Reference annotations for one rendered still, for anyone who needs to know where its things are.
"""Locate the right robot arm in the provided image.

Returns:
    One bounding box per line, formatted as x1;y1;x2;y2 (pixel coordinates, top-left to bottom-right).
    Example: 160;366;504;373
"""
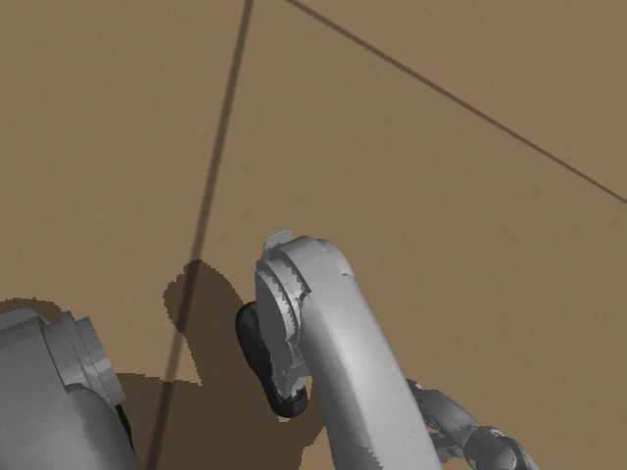
463;426;541;470

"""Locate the right robot hand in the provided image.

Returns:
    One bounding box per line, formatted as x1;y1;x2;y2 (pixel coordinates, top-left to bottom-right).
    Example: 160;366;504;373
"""
406;378;483;463

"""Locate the right robot foot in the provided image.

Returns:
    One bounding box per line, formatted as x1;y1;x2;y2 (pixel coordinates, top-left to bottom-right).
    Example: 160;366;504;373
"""
235;302;308;418

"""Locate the left robot foot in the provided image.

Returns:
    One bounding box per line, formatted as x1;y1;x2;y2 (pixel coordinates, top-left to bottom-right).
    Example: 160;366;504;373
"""
116;404;143;470

